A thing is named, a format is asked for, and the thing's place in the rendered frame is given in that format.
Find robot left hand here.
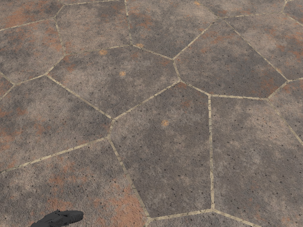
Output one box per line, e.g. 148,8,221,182
28,210,84,227

